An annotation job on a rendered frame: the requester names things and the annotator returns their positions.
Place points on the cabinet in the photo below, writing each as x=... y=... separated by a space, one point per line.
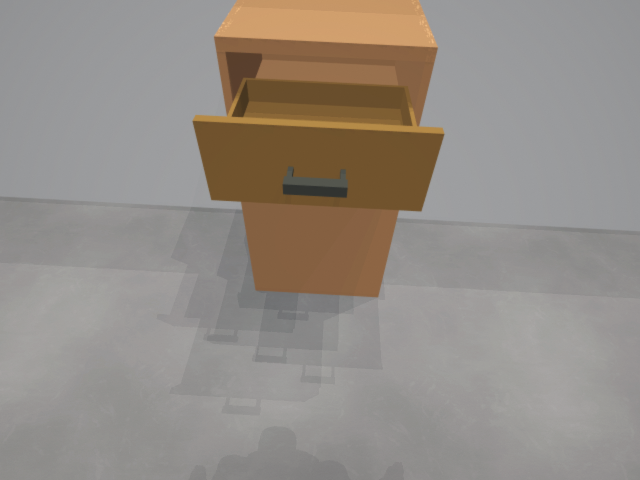
x=322 y=249

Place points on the drawer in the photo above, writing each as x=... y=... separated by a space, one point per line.
x=319 y=128

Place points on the handle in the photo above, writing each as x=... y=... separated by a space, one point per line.
x=315 y=186

